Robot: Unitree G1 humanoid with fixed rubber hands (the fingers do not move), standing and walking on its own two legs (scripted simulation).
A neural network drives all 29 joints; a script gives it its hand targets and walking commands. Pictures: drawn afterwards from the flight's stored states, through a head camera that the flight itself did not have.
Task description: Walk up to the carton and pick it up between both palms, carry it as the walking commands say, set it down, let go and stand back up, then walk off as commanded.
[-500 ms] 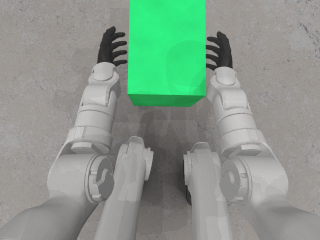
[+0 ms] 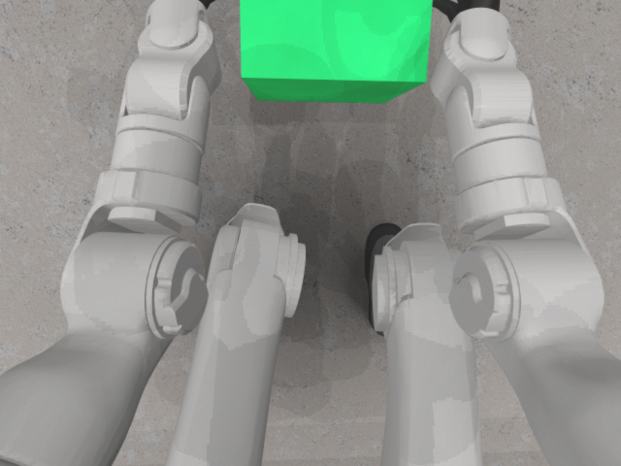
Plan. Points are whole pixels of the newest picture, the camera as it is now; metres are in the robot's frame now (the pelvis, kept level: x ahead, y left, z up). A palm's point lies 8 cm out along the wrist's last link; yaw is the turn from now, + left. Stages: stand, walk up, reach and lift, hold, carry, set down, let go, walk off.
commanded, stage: set down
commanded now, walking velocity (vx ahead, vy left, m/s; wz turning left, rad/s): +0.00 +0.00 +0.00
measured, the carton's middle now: out of the picture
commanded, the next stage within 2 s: none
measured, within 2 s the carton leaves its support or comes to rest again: rests again in 1.40 s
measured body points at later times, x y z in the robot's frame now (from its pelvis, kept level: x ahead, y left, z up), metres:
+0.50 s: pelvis +0.01 +0.00 -0.04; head +0.37 +0.02 +0.21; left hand +0.55 +0.18 -0.21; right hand +0.56 -0.09 -0.23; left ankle +0.12 +0.14 -0.39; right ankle +0.13 -0.12 -0.39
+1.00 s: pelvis +0.02 +0.00 -0.06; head +0.38 +0.02 +0.20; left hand +0.55 +0.18 -0.24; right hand +0.57 -0.10 -0.24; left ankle +0.12 +0.13 -0.39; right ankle +0.13 -0.12 -0.39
